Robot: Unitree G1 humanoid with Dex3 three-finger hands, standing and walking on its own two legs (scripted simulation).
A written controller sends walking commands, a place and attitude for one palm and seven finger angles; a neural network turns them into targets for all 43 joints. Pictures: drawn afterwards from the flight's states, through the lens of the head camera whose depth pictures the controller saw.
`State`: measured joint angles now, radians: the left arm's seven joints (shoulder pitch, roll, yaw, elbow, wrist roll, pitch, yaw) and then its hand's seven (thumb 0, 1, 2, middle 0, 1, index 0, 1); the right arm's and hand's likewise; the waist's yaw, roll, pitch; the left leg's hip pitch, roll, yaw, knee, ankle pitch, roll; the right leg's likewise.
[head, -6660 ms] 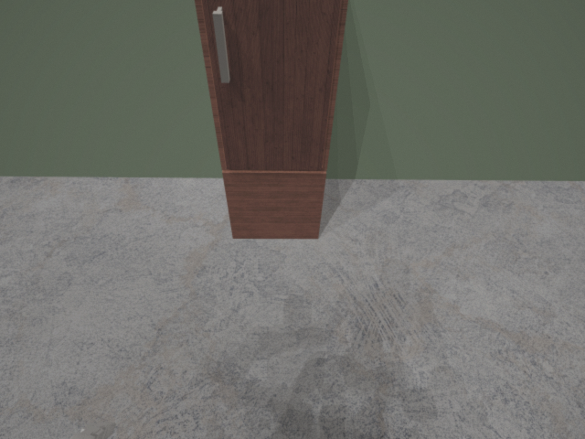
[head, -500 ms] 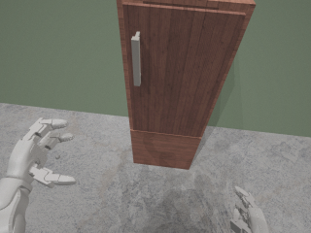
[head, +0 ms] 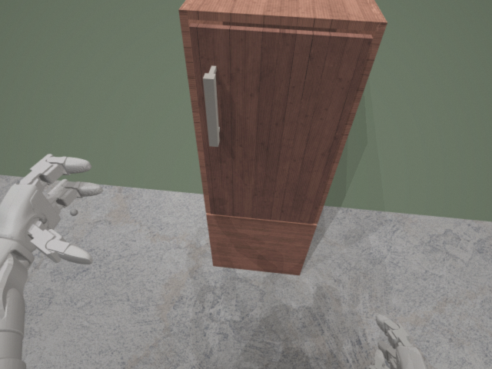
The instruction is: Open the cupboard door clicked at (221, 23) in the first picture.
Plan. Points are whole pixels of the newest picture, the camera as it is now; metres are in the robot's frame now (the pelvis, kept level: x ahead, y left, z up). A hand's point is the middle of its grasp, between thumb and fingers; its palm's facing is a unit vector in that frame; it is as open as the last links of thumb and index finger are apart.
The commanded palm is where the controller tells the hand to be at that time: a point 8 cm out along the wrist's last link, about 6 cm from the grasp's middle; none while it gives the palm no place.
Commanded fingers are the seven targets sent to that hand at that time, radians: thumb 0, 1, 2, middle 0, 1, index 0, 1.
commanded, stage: raise the hand with hooked fingers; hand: left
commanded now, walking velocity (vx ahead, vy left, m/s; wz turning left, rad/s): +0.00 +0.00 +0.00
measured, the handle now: (213, 108) +0.61 +0.12 +0.10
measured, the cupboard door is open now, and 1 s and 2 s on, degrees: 0 0 0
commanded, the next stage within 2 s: move the hooked fingers beside the handle in 0.38 s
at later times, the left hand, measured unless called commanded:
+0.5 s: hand (95, 218) +0.29 +0.25 +0.12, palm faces +0.01 -1.00 -0.03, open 14.0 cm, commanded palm +0.27 +0.30 +0.12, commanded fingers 0.00 -0.50 0.30 -0.30 -1.20 -0.30 -1.20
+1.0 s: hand (122, 180) +0.37 +0.24 +0.12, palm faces -0.01 -1.00 +0.00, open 14.0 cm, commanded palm +0.35 +0.28 +0.11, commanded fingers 0.00 -0.50 0.30 -0.30 -1.20 -0.30 -1.20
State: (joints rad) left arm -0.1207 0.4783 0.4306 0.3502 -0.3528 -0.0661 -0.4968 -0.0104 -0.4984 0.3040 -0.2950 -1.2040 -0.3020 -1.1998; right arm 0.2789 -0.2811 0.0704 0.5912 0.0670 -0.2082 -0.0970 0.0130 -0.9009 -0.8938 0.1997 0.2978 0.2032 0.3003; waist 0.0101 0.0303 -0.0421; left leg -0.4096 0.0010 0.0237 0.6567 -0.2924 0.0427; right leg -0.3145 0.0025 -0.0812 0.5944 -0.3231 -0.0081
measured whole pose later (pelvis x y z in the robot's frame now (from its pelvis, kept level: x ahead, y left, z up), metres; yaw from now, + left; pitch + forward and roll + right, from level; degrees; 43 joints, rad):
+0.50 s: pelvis +0.00 -0.02 +0.00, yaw +0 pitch +2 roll -1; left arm -0.10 0.44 0.43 0.37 -0.36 -0.10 -0.50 -0.01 -0.50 0.30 -0.30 -1.20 -0.30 -1.20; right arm 0.26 -0.28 0.06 0.59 0.07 -0.21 -0.10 0.01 -0.90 -0.89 0.20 0.30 0.20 0.30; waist 0.02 0.04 -0.04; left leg -0.40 0.02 0.02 0.65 -0.29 0.01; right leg -0.32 0.03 -0.08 0.61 -0.33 -0.04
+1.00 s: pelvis +0.00 -0.01 +0.00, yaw -1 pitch +5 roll -1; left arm -0.40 0.47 0.40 0.66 -0.29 -0.14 -0.44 -0.01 -0.50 0.30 -0.30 -1.20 -0.30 -1.20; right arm 0.31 -0.28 0.06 0.60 0.07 -0.14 -0.09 0.01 -0.90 -0.89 0.20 0.30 0.20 0.30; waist -0.03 0.02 -0.05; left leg -0.47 0.02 0.04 0.68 -0.30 0.03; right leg -0.40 0.02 -0.06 0.64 -0.34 -0.02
